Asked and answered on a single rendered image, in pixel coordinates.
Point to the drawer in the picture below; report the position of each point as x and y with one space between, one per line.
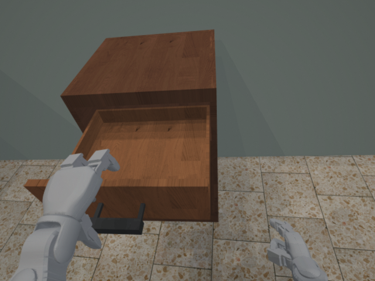
164 159

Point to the robot right forearm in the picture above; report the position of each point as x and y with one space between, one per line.
306 269

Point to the right robot hand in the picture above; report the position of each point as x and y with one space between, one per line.
282 253

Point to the handle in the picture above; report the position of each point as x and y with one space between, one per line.
132 226

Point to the cabinet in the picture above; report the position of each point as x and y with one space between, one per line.
160 70

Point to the robot left forearm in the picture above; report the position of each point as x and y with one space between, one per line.
48 251

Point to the left robot hand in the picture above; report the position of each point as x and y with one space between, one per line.
72 189

